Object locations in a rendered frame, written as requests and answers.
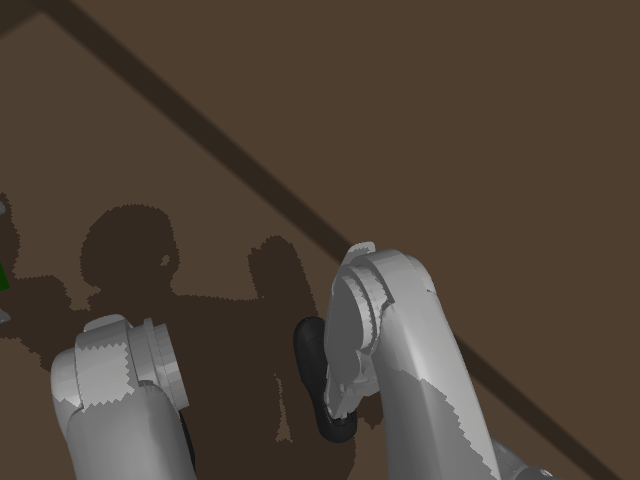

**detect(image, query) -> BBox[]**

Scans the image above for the right robot hand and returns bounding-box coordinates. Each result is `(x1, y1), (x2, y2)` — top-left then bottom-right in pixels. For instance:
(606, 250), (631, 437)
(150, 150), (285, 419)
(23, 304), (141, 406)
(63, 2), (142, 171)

(490, 436), (529, 480)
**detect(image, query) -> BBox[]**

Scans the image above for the right robot foot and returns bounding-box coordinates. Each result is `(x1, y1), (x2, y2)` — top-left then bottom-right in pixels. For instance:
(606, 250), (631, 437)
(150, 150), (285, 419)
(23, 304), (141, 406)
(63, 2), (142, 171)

(293, 317), (357, 443)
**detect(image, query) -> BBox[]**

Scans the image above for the left robot foot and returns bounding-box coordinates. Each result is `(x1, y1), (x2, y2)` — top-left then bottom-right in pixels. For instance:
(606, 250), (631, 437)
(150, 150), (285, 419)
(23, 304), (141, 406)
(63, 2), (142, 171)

(179, 410), (196, 475)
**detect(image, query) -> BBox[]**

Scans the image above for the cube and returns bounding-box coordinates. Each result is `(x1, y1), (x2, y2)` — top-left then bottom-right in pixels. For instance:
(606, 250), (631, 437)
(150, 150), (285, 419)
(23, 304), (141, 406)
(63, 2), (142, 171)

(0, 263), (10, 291)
